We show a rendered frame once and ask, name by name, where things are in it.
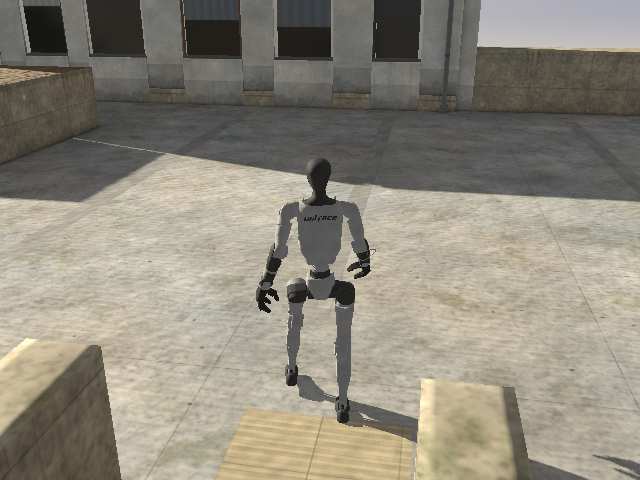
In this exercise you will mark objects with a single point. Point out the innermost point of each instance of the right robot upper arm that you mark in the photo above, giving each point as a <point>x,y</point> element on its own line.
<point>351,211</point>

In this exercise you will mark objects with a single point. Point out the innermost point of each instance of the robot torso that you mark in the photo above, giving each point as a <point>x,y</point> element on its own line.
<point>319,239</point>

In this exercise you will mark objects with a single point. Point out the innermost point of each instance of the robot left hand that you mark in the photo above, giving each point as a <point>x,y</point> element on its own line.
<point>260,298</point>

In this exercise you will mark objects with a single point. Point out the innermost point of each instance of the robot head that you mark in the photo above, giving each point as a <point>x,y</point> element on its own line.
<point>318,171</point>

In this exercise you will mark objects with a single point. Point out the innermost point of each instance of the right robot forearm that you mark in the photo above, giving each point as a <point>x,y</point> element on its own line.
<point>364,258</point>

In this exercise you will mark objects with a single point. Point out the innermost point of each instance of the robot right hand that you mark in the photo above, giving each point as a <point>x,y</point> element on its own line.
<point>364,272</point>

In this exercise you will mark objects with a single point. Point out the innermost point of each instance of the left robot forearm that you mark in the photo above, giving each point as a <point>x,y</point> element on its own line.
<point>270,270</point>

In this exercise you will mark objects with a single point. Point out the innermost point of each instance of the left robot upper arm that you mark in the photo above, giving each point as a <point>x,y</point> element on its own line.
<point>286,213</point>

